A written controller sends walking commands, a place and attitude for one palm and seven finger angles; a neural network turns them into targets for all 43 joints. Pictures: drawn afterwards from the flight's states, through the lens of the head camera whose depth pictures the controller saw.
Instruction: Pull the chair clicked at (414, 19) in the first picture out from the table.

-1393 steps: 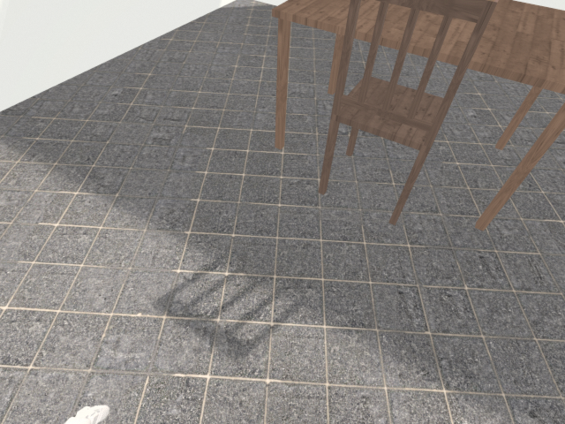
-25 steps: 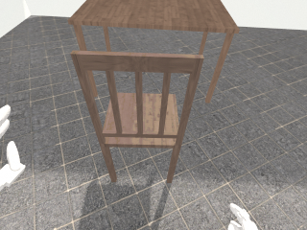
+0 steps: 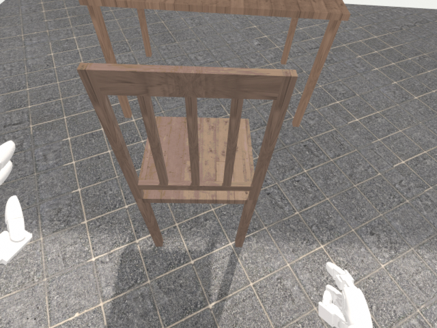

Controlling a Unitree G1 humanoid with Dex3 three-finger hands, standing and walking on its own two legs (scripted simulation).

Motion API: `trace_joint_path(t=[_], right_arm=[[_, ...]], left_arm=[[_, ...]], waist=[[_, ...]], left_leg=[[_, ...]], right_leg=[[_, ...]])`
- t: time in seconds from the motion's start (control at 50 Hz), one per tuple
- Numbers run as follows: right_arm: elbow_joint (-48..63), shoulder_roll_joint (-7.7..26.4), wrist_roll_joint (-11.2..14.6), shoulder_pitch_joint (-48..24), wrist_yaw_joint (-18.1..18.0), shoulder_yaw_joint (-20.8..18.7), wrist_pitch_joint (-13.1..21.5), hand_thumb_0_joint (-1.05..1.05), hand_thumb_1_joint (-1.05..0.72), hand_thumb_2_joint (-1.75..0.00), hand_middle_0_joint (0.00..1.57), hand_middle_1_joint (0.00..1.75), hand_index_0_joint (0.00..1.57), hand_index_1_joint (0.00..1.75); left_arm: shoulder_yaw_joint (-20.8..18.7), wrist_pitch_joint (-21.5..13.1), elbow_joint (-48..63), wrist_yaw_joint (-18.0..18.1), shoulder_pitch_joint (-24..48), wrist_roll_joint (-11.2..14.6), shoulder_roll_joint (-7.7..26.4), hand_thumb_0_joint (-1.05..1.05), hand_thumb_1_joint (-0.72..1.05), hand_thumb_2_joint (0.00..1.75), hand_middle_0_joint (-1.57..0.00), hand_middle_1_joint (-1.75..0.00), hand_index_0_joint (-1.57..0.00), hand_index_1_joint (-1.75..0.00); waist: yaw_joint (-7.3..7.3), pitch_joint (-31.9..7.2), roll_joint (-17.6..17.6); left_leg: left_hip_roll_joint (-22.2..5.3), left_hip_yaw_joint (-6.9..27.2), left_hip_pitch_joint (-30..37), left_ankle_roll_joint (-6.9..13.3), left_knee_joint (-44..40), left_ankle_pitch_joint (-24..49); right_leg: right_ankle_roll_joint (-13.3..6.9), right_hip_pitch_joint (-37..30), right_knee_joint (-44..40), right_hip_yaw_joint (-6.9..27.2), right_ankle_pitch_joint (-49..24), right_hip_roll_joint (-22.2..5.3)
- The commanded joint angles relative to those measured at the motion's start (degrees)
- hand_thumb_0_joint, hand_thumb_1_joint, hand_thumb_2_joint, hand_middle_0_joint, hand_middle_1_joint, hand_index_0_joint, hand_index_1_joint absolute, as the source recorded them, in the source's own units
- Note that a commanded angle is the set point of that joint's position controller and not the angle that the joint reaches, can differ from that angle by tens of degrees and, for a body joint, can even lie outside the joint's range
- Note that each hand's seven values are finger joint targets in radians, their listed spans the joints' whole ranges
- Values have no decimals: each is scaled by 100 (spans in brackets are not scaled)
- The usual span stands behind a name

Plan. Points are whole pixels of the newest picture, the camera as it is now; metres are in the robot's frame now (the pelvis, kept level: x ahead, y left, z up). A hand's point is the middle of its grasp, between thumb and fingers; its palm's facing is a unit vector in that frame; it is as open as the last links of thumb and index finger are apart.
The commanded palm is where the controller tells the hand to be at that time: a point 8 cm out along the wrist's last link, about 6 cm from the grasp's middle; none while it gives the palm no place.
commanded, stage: stop stepping back and stand still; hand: left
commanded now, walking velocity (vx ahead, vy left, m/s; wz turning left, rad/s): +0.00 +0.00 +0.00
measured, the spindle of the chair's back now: (193, 147) +0.53 +0.09 -0.06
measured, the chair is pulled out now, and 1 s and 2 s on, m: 0.64 0.64 0.64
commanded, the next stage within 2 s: let the arm hang, fingers relaxed in 0.04 s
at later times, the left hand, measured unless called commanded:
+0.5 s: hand out of the picture +0.02 +0.17 -0.18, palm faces +0.04 -0.98 -0.19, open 6.9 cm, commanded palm none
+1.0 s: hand out of the picture -0.01 +0.16 -0.17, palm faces +0.00 -0.98 -0.21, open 7.3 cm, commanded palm none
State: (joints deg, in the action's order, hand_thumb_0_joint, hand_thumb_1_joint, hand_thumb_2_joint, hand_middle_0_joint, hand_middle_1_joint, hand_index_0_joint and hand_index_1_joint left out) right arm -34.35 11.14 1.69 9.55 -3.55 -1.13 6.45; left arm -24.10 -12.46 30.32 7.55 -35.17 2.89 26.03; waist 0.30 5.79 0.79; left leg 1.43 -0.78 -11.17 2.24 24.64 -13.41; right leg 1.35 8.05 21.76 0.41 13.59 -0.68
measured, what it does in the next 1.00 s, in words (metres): stands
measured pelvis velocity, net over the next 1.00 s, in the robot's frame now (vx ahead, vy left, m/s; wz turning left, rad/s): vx -0.02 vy -0.01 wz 0.00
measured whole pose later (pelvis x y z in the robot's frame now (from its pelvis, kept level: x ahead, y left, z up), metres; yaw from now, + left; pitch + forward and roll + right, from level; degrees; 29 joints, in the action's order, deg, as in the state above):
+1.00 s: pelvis -0.02 -0.01 +0.00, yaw +0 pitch -1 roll +0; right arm -63.1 7.8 -0.7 17.4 -1.4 -0.5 -0.2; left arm 1.4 -0.3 -62.7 2.7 -15.4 -0.7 7.8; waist 0.6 3.5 -1.7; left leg 1.1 -0.4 -10.8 1.6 23.5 -11.6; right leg 0.5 8.4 22.4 -0.4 12.8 -0.5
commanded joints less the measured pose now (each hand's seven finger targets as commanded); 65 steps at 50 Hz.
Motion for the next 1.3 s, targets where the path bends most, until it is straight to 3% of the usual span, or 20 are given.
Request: trace_joint_path(t=[0.0, 0.1, 0.12, 0.14, 0.16, 0.18, 0.22, 0.26, 0.3, 0.36, 0.44, 0.48, 0.52, 0.64, 1.02, 1.1, 1.28], right_arm=[[796, 690, 50, -234, -30, -305, 180, 0, -90, -90, 20, 30, 20, 30], [790, 724, 51, -264, -44, -306, 142, 0, -90, -90, 20, 30, 20, 30], [-608, 971, 42, -211, 478, -395, 574, 0, -90, -90, 20, 30, 20, 30], [-630, 1038, -76, 388, 507, -411, 45, 0, -90, -90, 20, 30, 20, 30], [-507, 899, -95, 343, 477, -354, -200, 0, -90, -90, 20, 30, 20, 30], [-472, 879, -146, 271, 460, -296, -298, 0, -90, -90, 20, 30, 20, 30], [-545, 847, -225, 257, 451, -265, -441, 0, -90, -90, 20, 30, 20, 30], [-781, 884, -267, 182, 407, -247, -574, 0, -90, -90, 20, 30, 20, 30], [-1051, 850, -269, 116, 374, -172, -638, 0, -90, -90, 20, 30, 20, 30], [-1476, 790, -246, 153, 341, -86, -648, 0, -90, -90, 20, 30, 20, 30], [-1907, 587, -240, 495, 275, -94, -650, 0, -90, -90, 20, 30, 20, 30], [-2065, 532, -229, 673, 264, -100, -644, 0, -90, -90, 20, 30, 20, 30], [-2166, 529, -209, 827, 247, -108, -663, 0, -90, -90, 20, 30, 20, 30], [-2518, 464, -207, 1144, 215, -88, -634, 0, -90, -90, 20, 30, 20, 30], [-2816, 161, -219, 1352, 179, -83, -630, 0, -90, -90, 20, 30, 20, 30], [-2817, 146, -220, 1369, 176, -86, -616, 0, -90, -90, 20, 30, 20, 30], [-2849, 141, -215, 1408, 159, -76, -603, 0, -90, -90, 20, 30, 20, 30]], left_arm=[[-912, -328, 1068, 152, -278, 96, 955, 0, 90, 90, -20, -30, -20, -30], [-869, -302, 943, 157, -221, 104, 948, 0, 90, 90, -20, -30, -20, -30], [1994, 359, -3545, -516, 456, -494, -583, 0, 90, 90, -20, -30, -20, -30], [1617, 893, -3791, -645, 455, -497, -657, 0, 90, 90, -20, -30, -20, -30], [1736, 1038, -3937, -620, 600, -477, -733, 0, 90, 90, -20, -30, -20, -30], [1830, 1067, -4250, -612, 799, -468, -731, 0, 90, 90, -20, -30, -20, -30], [1973, 1115, -4944, -590, 1317, -461, -595, 0, 90, 90, -20, -30, -20, -30], [2068, 1172, -5695, -558, 1677, -428, -568, 0, 90, 90, -20, -30, -20, -30], [2175, 1226, -6458, -535, 1875, -390, -575, 0, 90, 90, -20, -30, -20, -30], [2297, 1214, -7491, -541, 1885, -348, -540, 0, 90, 90, -20, -30, -20, -30], [2291, 1175, -8240, -536, 1729, -349, -784, 0, 90, 90, -20, -30, -20, -30], [2339, 1160, -8468, -543, 1701, -332, -818, 0, 90, 90, -20, -30, -20, -30], [2389, 1168, -8628, -542, 1708, -325, -866, 0, 90, 90, -20, -30, -20, -30], [2454, 1172, -8989, -515, 1569, -320, -997, 0, 90, 90, -20, -30, -20, -30], [2430, 1162, -9155, -474, 1502, -326, -1246, 0, 90, 90, -20, -30, -20, -30], [2427, 1150, -9134, -479, 1515, -321, -1272, 0, 90, 90, -20, -30, -20, -30], [2423, 1141, -9112, -476, 1514, -315, -1294, 0, 90, 90, -20, -30, -20, -30]], waist=[[-10, -1206, -509], [-5, -1100, -434], [422, -993, -82], [179, -1563, 34], [119, -1638, 290], [76, -1511, 493], [102, -1233, 722], [61, -930, 530], [-17, -639, -51], [-62, -475, -847], [-37, -514, -1003], [-26, -596, -844], [-6, -376, -269], [16, -321, -98], [7, 47, -245], [27, -105, -86], [43, -172, -182]], left_leg=[[-816, 704, 532, -29, -258, 2195], [-797, 693, 384, 3, -305, 1720], [-783, 610, 331, -52, 631, 2996], [-860, 613, 322, -58, 654, 3608], [-901, 785, 117, 21, 662, 2948], [-870, 891, -161, 67, 649, 2238], [-672, 839, -270, 35, 615, 1792], [-628, 869, -230, 27, 413, 1800], [-643, 940, -180, 44, 5, 1778], [-634, 890, -82, 27, -343, 1287], [-629, 828, 60, 44, -484, 636], [-635, 820, 136, 39, -475, 569], [-669, 837, 84, 58, -518, 400], [-700, 808, 205, 83, -526, 641], [-672, 722, 51, 74, -590, 531], [-676, 705, 168, 61, -526, 702], [-688, 690, 273, 55, -454, 988]], right_leg=[[-268, -353, 19, 313, -1903, -471], [-250, -319, -101, 392, -1757, -504], [-283, 620, 799, -198, -2271, -598], [-209, 441, 858, 43, -2030, -654], [-252, 366, 809, -39, -1598, -570], [-283, 337, 726, 80, -1460, -615], [-440, 360, 617, 290, -1614, -748], [-511, 352, 526, 390, -1664, -724], [-426, 281, 314, 383, -1271, -564], [-331, 144, -45, 413, -663, -478], [-360, 60, -368, 405, -432, -457], [-369, 31, -425, 392, -412, -465], [-368, 165, -505, 327, -264, -437], [-380, 272, -463, 352, -320, -460], [-396, 497, -450, 400, -218, -418], [-390, 456, -431, 423, -340, -432], [-406, 414, -432, 435, -496, -444]])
